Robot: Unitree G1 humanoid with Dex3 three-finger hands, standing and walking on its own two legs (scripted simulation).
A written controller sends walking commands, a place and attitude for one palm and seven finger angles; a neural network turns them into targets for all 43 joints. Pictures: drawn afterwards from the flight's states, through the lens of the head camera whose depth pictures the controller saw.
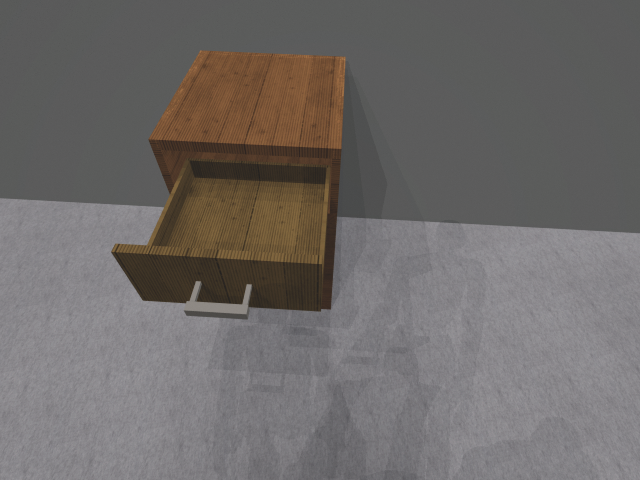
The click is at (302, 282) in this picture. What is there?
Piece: drawer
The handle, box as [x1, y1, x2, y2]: [184, 281, 251, 319]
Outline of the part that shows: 184,308 186,315 247,319 249,310 248,301 251,290 251,284 246,285 243,302 241,304 197,302 196,299 201,283 200,281 196,281 190,300 186,302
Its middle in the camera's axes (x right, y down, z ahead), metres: -0.20 +0.12 +0.75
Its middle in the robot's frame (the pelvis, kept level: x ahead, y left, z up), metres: +0.45 +0.22 -0.18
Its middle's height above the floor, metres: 0.60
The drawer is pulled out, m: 0.30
